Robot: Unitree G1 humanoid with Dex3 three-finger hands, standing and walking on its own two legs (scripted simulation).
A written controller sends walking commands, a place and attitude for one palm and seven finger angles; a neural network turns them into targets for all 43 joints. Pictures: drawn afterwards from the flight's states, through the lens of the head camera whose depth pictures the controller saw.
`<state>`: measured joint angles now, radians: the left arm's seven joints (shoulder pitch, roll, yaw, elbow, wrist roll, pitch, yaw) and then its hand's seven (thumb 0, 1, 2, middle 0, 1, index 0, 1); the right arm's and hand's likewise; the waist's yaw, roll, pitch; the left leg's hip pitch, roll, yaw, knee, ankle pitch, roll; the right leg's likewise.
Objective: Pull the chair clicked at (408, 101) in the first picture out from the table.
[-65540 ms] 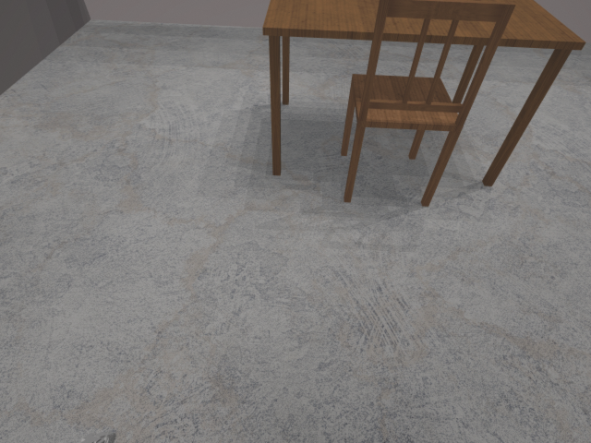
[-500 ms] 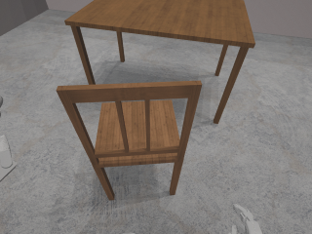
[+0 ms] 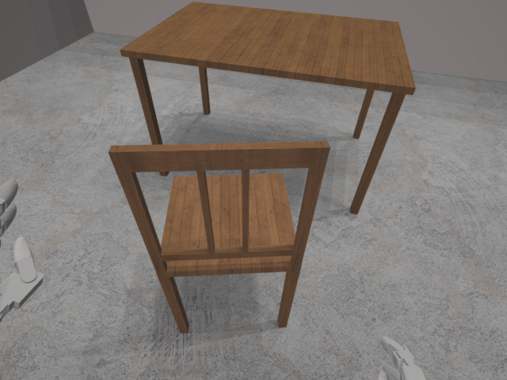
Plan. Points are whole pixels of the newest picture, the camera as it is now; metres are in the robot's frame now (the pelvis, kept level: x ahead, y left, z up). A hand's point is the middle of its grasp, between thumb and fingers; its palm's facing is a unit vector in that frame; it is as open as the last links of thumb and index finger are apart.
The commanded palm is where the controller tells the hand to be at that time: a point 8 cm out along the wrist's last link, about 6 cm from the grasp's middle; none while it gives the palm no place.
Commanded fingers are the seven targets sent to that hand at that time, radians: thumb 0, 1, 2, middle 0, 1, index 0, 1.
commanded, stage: let the arm hang, fingers relaxed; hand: left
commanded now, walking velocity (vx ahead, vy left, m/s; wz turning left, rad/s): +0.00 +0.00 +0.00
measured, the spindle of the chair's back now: (206, 215) +0.49 +0.15 -0.08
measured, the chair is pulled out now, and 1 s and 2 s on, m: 0.58 0.58 0.58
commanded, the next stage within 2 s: look to check the result in 1.10 s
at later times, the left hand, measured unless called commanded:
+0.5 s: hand out of the picture -0.04 +0.17 -0.17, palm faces +0.06 -0.98 -0.21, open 7.2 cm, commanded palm none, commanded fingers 0.00 0.90 0.90 -0.20 -0.30 -0.20 -0.30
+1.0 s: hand out of the picture +0.03 +0.14 -0.17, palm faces +0.06 -0.98 -0.19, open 7.3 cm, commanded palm none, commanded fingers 0.00 0.90 0.90 -0.20 -0.30 -0.20 -0.30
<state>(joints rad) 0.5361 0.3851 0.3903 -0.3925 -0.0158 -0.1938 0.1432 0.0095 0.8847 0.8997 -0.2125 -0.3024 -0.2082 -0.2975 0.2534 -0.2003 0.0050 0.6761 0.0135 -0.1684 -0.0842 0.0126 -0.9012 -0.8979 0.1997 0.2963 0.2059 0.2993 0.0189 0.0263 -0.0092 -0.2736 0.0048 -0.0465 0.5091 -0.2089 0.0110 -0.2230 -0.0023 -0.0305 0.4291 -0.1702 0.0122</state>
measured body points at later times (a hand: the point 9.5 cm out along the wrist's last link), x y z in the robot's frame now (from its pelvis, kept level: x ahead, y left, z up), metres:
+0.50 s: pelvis +0.02 -0.01 +0.00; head +0.04 +0.00 +0.45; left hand -0.04 +0.23 -0.16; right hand +0.01 -0.25 -0.15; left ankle +0.05 +0.12 -0.74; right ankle +0.04 -0.13 -0.74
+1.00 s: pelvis +0.02 -0.03 +0.00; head +0.03 -0.03 +0.45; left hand +0.02 +0.20 -0.16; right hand +0.01 -0.23 -0.16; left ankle +0.05 +0.12 -0.74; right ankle +0.04 -0.13 -0.74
